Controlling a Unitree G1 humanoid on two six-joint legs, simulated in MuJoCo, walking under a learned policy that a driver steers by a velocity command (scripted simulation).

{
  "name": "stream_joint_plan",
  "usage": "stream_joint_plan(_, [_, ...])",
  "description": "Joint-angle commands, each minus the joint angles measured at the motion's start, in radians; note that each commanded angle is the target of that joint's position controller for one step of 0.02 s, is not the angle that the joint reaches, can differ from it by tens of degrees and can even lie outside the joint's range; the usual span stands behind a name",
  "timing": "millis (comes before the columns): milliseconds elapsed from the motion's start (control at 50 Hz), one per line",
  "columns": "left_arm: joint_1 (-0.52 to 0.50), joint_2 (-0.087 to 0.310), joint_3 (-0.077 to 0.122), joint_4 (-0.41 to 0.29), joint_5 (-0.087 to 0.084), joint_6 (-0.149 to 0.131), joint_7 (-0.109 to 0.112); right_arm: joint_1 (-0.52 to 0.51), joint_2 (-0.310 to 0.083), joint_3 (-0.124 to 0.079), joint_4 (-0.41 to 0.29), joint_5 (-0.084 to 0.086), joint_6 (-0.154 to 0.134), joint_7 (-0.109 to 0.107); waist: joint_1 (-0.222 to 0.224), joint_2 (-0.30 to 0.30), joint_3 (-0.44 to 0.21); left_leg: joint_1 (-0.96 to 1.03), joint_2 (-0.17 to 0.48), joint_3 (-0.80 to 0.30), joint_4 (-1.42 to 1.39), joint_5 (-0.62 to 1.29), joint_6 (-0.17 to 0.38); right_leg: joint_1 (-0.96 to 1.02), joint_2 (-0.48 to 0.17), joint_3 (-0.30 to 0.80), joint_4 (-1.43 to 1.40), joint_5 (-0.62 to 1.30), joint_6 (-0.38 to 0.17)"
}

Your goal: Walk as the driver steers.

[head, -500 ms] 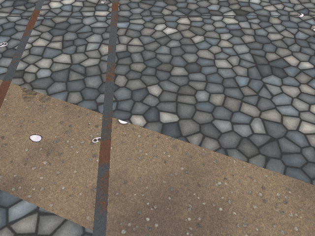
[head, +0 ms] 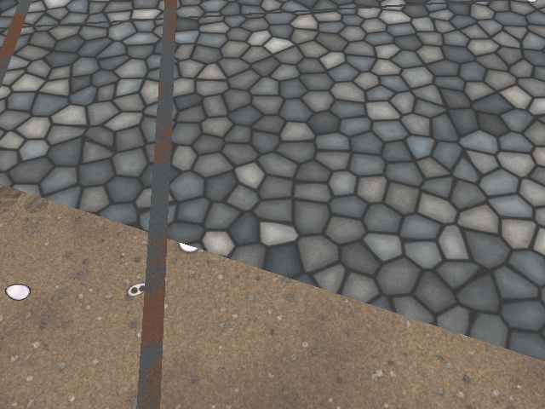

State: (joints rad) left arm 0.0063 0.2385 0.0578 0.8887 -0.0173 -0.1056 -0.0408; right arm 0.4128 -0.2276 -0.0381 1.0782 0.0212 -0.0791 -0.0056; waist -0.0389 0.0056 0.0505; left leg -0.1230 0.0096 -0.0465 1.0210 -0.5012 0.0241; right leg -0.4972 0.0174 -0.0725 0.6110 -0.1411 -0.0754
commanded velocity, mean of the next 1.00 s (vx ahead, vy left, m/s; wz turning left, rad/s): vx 0.40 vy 0.00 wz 0.33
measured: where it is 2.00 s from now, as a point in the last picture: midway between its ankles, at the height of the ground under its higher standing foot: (229, 347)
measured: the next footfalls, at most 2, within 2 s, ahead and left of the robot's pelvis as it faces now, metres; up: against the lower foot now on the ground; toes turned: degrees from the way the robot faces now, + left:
left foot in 0.52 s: +0.45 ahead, +0.16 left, +0.00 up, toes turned +15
right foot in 0.94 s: +0.73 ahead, +0.06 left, +0.00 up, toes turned +24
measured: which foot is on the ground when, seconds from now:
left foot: up 0.00-0.50, down 0.52-0.98, up 1.00-1.00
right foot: down 0.00-0.50, up 0.52-0.92, down 0.94-1.00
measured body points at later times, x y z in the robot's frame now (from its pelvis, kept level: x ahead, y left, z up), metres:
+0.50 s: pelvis +0.29 +0.04 +0.00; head +0.32 +0.05 +0.45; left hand +0.23 +0.30 -0.14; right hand +0.52 -0.16 -0.10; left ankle +0.41 +0.15 -0.71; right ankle +0.11 -0.09 -0.71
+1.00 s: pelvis +0.55 +0.09 +0.01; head +0.58 +0.10 +0.46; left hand +0.62 +0.39 -0.09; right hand +0.74 -0.13 -0.11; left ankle +0.41 +0.15 -0.70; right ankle +0.70 +0.05 -0.72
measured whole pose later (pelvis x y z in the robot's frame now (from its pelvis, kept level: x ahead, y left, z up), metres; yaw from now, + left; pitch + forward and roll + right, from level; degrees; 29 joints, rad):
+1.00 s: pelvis +0.55 +0.09 +0.01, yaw +22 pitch +3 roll +0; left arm 0.09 0.26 0.04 0.79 0.03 -0.11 -0.02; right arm 0.23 -0.27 -0.06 0.79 -0.01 -0.04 -0.03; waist -0.03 0.00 0.01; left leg -0.23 -0.10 -0.10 0.74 -0.46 0.03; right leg -0.49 0.03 0.01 0.50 -0.06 -0.04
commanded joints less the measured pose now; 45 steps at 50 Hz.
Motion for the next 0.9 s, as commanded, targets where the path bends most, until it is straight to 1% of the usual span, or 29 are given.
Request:
stream_joint_plan(20, [0.198,0.127,0.025,0.021,0.005,-0.009,0.004,-0.077,-0.12,-0.019,-0.11,0.027,-0.059,0.0,0.106,-0.049,-0.157,-0.578,0.073,-0.048,0.344,0.138,0.044,0.561,-0.331,0.548,-0.372,-0.144,-0.179])
stream_joint_plan(40, [0.146,0.102,0.018,0.016,0.019,-0.016,-0.001,-0.097,-0.118,-0.03,-0.111,0.01,-0.053,-0.01,0.068,-0.02,-0.113,-0.518,0.11,-0.037,0.284,0.197,0.046,0.42,-0.296,0.447,-0.393,-0.037,-0.163])
stream_joint_plan(60, [0.126,0.075,0.009,0.02,0.03,-0.02,-0.004,-0.065,-0.101,-0.033,-0.107,0.004,-0.036,-0.013,0.028,-0.039,-0.106,-0.451,0.138,-0.047,0.246,0.227,0.051,0.341,-0.263,0.376,-0.419,-0.002,-0.153])
stream_joint_plan(100, [0.146,0.069,0.007,0.041,0.028,-0.022,-0.002,-0.03,-0.057,-0.032,-0.098,0.01,-0.006,-0.014,0.003,-0.067,-0.081,-0.419,0.155,-0.043,0.184,0.23,0.048,0.269,-0.248,0.288,-0.47,0.002,-0.158])
stream_joint_plan(120, [0.163,0.083,0.009,0.051,0.028,-0.023,0.005,-0.052,-0.06,-0.034,-0.108,0.011,0.004,-0.015,0.001,-0.07,-0.053,-0.444,0.16,-0.04,0.153,0.252,0.041,0.247,-0.246,0.251,-0.494,0.006,-0.159])
stream_joint_plan(180, [0.221,0.125,0.019,0.07,0.035,-0.024,0.031,-0.169,-0.082,-0.044,-0.151,0.001,0.015,-0.015,0.023,-0.046,-0.007,-0.581,0.155,-0.069,0.025,0.4,0.019,0.282,-0.252,0.181,-0.528,0.044,-0.15])
stream_joint_plan(220, [0.246,0.129,0.019,0.075,0.035,-0.021,0.043,-0.213,-0.08,-0.047,-0.167,0.0,0.009,-0.007,0.035,-0.043,-0.005,-0.617,0.131,-0.081,-0.079,0.514,0.015,0.324,-0.241,0.118,-0.525,0.098,-0.128])
stream_joint_plan(280, [0.264,0.134,0.015,0.071,0.03,-0.019,0.055,-0.307,-0.069,-0.041,-0.201,-0.003,0.001,0.011,0.063,-0.043,0.008,-0.584,0.104,-0.018,-0.243,0.642,0.014,0.349,-0.22,0.019,-0.534,0.138,-0.093])
stream_joint_plan(340, [0.333,0.142,0.016,0.091,0.024,-0.008,0.061,-0.405,-0.043,-0.025,-0.245,-0.004,0.001,0.029,0.104,-0.028,0.04,-0.614,0.095,0.021,-0.342,0.648,0.021,0.458,-0.245,-0.029,-0.518,0.18,-0.083])
stream_joint_plan(400, [0.372,0.157,0.024,0.1,0.018,0.017,0.062,-0.471,-0.041,-0.018,-0.299,-0.001,0.001,0.051,0.122,-0.026,0.057,-0.67,0.078,0.062,-0.396,0.535,0.04,0.603,-0.288,-0.058,-0.441,0.294,-0.078])
stream_joint_plan(420, [0.366,0.167,0.027,0.095,0.015,0.026,0.063,-0.477,-0.047,-0.019,-0.316,0.0,0.0,0.059,0.113,-0.036,0.053,-0.657,0.065,0.085,-0.407,0.478,0.052,0.63,-0.299,-0.071,-0.402,0.385,-0.071])
stream_joint_plan(460, [0.331,0.198,0.035,0.072,0.011,0.041,0.072,-0.429,-0.081,-0.035,-0.333,0.002,0.002,0.071,0.066,-0.087,-0.006,-0.524,0.003,0.154,-0.408,0.368,0.086,0.647,-0.304,-0.106,-0.267,0.755,-0.048])
stream_joint_plan(480, [0.316,0.211,0.039,0.061,0.012,0.05,0.078,-0.341,-0.115,-0.053,-0.322,0.003,0.004,0.074,0.014,-0.113,-0.065,-0.398,-0.04,0.18,-0.404,0.327,0.109,0.636,-0.298,-0.122,-0.134,0.918,-0.034])
stream_joint_plan(500, [0.296,0.214,0.038,0.048,0.01,0.056,0.081,-0.184,-0.17,-0.083,-0.289,0.007,0.005,0.069,-0.071,-0.106,-0.149,-0.175,-0.08,0.178,-0.467,0.378,0.146,0.566,-0.265,-0.145,0.071,0.929,-0.005])
stream_joint_plan(520, [0.3,0.2,0.029,0.022,0.018,0.047,0.082,-0.016,-0.264,-0.12,-0.258,0.004,0.014,0.047,-0.137,-0.009,-0.257,0.15,0.041,-0.041,-0.496,0.375,0.211,0.317,-0.225,-0.148,0.38,0.648,0.038])
stream_joint_plan(540, [0.402,0.033,-0.021,-0.021,0.043,0.009,0.054,-0.007,-0.346,-0.131,-0.258,0.009,0.013,0.04,-0.018,0.24,-0.358,0.51,0.298,-0.613,-0.572,0.248,0.406,-0.155,0.004,-0.052,0.738,-0.349,0.099])
stream_joint_plan(560, [0.29,0.115,-0.006,-0.044,0.0,-0.041,0.037,0.042,-0.269,-0.107,-0.268,-0.005,0.01,0.035,-0.086,0.147,-0.44,0.576,0.33,-0.781,-0.704,0.206,0.409,-0.282,0.016,0.16,0.84,-0.423,0.073])
stream_joint_plan(580, [0.192,0.153,0.005,-0.078,-0.032,-0.065,0.03,0.003,-0.213,-0.093,-0.268,-0.012,0.004,0.031,-0.096,0.116,-0.306,0.497,0.294,-0.616,-0.712,0.288,0.352,-0.365,-0.041,0.174,0.818,-0.335,0.045])
stream_joint_plan(600, [0.17,0.148,0.003,-0.084,-0.022,-0.073,0.034,-0.078,-0.179,-0.083,-0.289,-0.008,-0.001,0.031,-0.05,0.019,-0.222,0.336,0.252,-0.486,-0.719,0.382,0.318,-0.329,-0.087,0.167,0.729,-0.25,0.035])
stream_joint_plan(620, [0.164,0.154,0.012,-0.078,0.003,-0.069,0.042,-0.155,-0.146,-0.073,-0.312,-0.009,-0.002,0.032,-0.005,-0.028,-0.16,0.174,0.215,-0.395,-0.738,0.481,0.297,-0.255,-0.116,0.158,0.643,-0.211,0.044])
stream_joint_plan(640, [0.183,0.164,0.022,-0.082,0.012,-0.052,0.046,-0.204,-0.131,-0.065,-0.335,-0.021,-0.003,0.029,0.037,-0.014,-0.127,0.059,0.193,-0.34,-0.756,0.62,0.293,-0.176,-0.132,0.161,0.606,-0.199,0.058])
stream_joint_plan(660, [0.2,0.16,0.027,-0.089,0.019,-0.035,0.049,-0.223,-0.14,-0.066,-0.345,-0.021,-0.001,0.026,0.061,-0.012,-0.109,-0.011,0.179,-0.304,-0.762,0.734,0.293,-0.134,-0.134,0.155,0.569,-0.206,0.078])
stream_joint_plan(680, [0.212,0.147,0.027,-0.096,0.024,-0.021,0.053,-0.226,-0.155,-0.069,-0.349,-0.018,0.0,0.02,0.078,-0.013,-0.095,-0.068,0.168,-0.258,-0.758,0.846,0.29,-0.112,-0.131,0.141,0.515,-0.208,0.098])
stream_joint_plan(720, [0.174,0.117,0.02,-0.123,0.034,-0.005,0.062,-0.209,-0.199,-0.081,-0.355,-0.018,0.004,0.005,0.078,0.004,-0.08,-0.155,0.122,-0.173,-0.746,0.995,0.27,-0.081,-0.095,0.103,0.363,-0.127,0.13])
stream_joint_plan(760, [0.115,0.092,0.009,-0.145,0.037,0.001,0.063,-0.187,-0.212,-0.088,-0.357,-0.007,0.022,-0.009,0.055,0.042,-0.101,-0.188,0.062,-0.112,-0.708,0.994,0.22,-0.02,-0.048,0.083,0.188,0.025,0.139])
stream_joint_plan(800, [0.077,0.088,0.005,-0.157,0.027,0.001,0.055,-0.157,-0.201,-0.084,-0.354,0.0,0.04,-0.02,0.024,0.079,-0.143,-0.16,0.045,-0.099,-0.682,0.916,0.179,0.028,-0.012,0.073,0.044,0.185,0.136])
stream_joint_plan(840, [0.043,0.093,0.002,-0.166,0.023,-0.001,0.04,-0.124,-0.167,-0.071,-0.341,-0.006,0.045,-0.024,-0.008,0.096,-0.156,-0.112,0.069,-0.12,-0.663,0.809,0.16,0.05,-0.013,0.082,-0.033,0.278,0.125])
stream_joint_plan(860, [0.035,0.101,0.004,-0.169,0.026,-0.004,0.033,-0.116,-0.152,-0.064,-0.333,-0.011,0.044,-0.026,-0.012,0.099,-0.155,-0.081,0.089,-0.138,-0.649,0.78,0.158,0.053,-0.02,0.093,-0.057,0.285,0.112])
stream_joint_plan(900, [0.062,0.13,0.013,-0.161,0.037,-0.014,0.023,-0.127,-0.135,-0.053,-0.321,-0.026,0.037,-0.025,0.009,0.107,-0.155,-0.013,0.13,-0.169,-0.589,0.783,0.148,0.067,-0.035,0.109,-0.096,0.239,0.068])
Velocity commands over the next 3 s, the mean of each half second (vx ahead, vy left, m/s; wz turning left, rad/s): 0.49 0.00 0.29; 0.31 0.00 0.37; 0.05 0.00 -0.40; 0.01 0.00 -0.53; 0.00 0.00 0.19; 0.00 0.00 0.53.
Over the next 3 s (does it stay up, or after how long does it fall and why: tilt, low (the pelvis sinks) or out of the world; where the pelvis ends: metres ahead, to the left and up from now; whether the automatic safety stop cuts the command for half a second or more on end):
stays up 0.59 0.17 0.02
